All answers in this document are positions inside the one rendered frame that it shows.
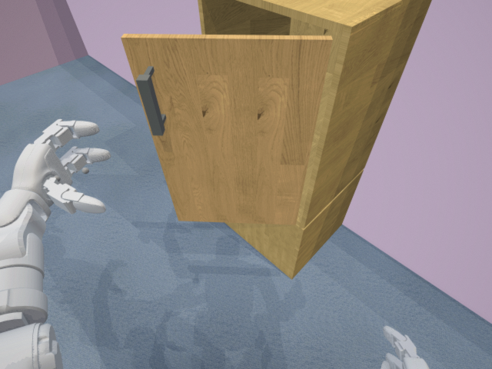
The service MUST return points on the handle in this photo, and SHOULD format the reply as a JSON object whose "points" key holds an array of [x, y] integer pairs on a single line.
{"points": [[150, 102]]}

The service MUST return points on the left robot upper arm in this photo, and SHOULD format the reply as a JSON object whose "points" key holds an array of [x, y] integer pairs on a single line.
{"points": [[33, 346]]}

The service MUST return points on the cupboard door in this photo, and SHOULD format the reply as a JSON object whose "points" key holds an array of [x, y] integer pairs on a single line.
{"points": [[241, 111]]}

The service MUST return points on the right robot hand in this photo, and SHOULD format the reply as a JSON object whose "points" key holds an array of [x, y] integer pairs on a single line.
{"points": [[405, 350]]}

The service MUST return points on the left robot forearm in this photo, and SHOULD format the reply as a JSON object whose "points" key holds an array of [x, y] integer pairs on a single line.
{"points": [[23, 216]]}

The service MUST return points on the left robot hand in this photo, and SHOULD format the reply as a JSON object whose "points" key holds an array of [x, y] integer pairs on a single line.
{"points": [[38, 164]]}

